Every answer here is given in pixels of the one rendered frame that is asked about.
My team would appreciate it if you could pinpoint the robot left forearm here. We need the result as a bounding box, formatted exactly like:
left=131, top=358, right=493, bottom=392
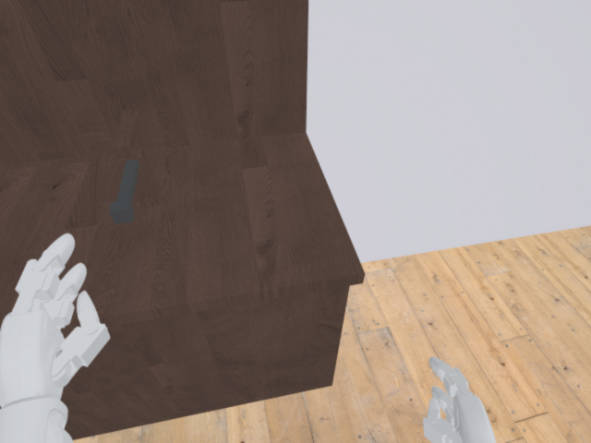
left=0, top=395, right=73, bottom=443

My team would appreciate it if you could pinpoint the robot right hand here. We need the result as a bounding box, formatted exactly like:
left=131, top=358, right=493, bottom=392
left=423, top=356, right=496, bottom=443

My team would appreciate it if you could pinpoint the tap lever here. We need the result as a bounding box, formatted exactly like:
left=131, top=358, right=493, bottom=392
left=109, top=160, right=139, bottom=224

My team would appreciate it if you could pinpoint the robot left hand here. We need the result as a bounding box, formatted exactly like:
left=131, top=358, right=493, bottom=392
left=0, top=233, right=110, bottom=408

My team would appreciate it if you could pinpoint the counter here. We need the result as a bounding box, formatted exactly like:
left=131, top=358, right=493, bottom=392
left=0, top=0, right=365, bottom=440

